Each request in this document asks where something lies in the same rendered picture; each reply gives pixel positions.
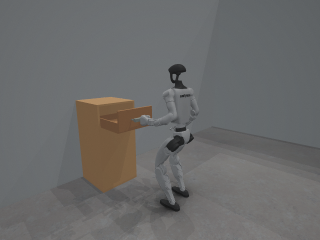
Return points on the left robot forearm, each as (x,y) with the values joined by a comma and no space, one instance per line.
(161,121)

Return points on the robot right upper arm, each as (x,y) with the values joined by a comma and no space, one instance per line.
(195,110)

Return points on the cabinet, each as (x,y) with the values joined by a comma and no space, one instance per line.
(108,159)

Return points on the robot left thigh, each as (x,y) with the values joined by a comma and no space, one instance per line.
(169,145)

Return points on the right robot forearm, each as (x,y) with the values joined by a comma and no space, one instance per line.
(191,118)

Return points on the robot right thigh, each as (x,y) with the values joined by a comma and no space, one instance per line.
(173,159)

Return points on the left robot hand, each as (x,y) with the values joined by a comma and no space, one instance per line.
(143,120)

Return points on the drawer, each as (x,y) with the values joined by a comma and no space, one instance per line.
(121,122)

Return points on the robot left upper arm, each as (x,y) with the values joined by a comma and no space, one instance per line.
(168,96)

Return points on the handle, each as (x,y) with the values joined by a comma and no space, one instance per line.
(136,119)

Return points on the robot thigh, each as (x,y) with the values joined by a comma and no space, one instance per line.
(173,159)
(169,145)

